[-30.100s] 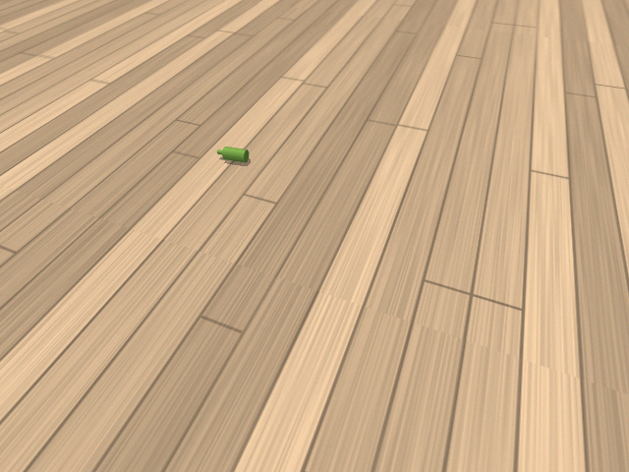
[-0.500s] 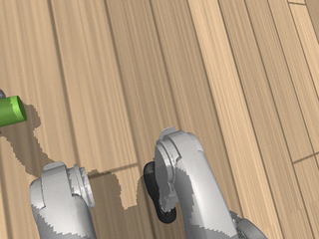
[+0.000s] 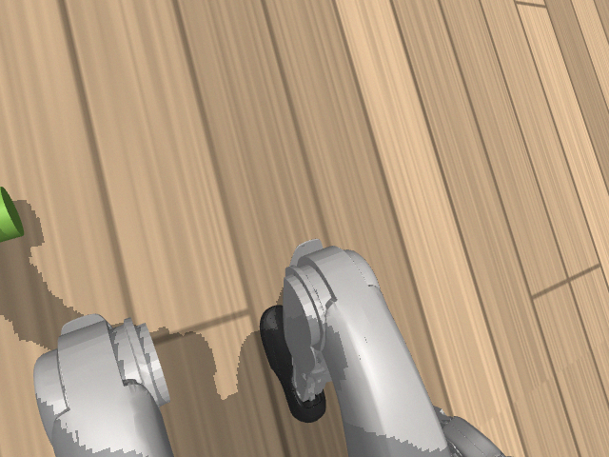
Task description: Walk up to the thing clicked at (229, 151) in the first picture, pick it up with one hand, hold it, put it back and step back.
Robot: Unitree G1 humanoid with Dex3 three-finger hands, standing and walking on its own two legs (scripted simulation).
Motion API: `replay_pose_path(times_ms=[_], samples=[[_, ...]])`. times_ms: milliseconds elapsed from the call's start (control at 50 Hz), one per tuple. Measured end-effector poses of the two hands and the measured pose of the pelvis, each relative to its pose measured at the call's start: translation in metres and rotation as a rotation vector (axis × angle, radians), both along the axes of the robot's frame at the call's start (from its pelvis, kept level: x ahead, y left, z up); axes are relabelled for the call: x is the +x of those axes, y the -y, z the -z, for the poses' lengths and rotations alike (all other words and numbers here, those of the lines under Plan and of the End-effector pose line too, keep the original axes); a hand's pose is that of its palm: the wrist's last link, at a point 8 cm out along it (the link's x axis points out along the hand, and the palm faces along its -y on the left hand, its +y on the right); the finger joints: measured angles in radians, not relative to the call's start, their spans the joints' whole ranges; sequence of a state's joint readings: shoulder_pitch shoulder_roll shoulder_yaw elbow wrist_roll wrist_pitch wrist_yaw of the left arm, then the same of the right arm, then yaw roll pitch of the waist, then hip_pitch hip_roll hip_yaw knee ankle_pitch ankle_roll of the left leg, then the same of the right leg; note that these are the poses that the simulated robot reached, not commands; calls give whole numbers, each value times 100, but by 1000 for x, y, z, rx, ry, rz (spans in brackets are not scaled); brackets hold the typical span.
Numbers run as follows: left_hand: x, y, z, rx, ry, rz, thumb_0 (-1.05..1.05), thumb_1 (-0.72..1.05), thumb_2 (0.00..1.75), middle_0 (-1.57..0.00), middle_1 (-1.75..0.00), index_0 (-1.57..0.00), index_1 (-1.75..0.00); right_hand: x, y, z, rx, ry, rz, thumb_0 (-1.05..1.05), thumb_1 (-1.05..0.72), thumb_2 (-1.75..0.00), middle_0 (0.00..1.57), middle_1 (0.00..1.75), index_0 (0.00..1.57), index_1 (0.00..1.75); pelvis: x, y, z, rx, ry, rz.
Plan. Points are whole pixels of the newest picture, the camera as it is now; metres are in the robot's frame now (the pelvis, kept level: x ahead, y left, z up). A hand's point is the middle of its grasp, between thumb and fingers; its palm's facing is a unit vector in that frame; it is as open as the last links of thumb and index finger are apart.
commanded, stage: rest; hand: left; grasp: from above
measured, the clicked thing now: out of the picture +0.45 +0.32 -0.26
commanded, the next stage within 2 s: open in 0.42 s
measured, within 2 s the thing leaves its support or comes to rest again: rests again in 0.82 s
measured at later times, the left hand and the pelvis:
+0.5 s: hand out of the picture +0.45 +0.30 -0.24, palm faces -0.46 -0.14 -0.88, open 9.5 cm; pelvis +0.00 +0.00 +0.00, yaw -1 degrees
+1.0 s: hand out of the picture +0.45 +0.30 -0.25, palm faces -0.45 -0.14 -0.88, open 11.1 cm; pelvis +0.00 +0.00 +0.00, yaw -2 degrees
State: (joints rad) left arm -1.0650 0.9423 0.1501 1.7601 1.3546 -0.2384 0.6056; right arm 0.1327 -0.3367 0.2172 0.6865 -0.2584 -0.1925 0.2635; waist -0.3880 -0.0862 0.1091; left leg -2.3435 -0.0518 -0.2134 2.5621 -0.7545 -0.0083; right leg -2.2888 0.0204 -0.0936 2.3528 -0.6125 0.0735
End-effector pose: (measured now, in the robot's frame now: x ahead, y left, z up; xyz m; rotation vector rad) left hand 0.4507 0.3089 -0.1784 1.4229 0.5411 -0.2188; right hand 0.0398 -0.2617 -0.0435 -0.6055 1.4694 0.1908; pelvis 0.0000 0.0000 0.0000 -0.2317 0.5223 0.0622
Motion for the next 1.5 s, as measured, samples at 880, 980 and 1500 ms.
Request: replay_pose_path(times_ms=[880,980,1500], samples=[[1,1,9,0,11,10,-1,-2,66,-67,-50,-62,-55,-3,-9,-11,20,10,-62,0,-91,-91,20,30,20,30,-6,-3,-1,-23,33,13],[4,1,11,7,16,19,0,-9,73,-57,-56,-52,-62,-2,-10,-12,17,-1,-62,0,-91,-91,20,30,20,30,-4,-4,-1,-27,24,14],[1,-1,9,-4,-2,10,0,-35,89,-28,-80,-23,-84,-1,-4,-10,22,-10,-47,0,-90,-90,20,30,20,30,-4,0,-4,-16,18,12]])
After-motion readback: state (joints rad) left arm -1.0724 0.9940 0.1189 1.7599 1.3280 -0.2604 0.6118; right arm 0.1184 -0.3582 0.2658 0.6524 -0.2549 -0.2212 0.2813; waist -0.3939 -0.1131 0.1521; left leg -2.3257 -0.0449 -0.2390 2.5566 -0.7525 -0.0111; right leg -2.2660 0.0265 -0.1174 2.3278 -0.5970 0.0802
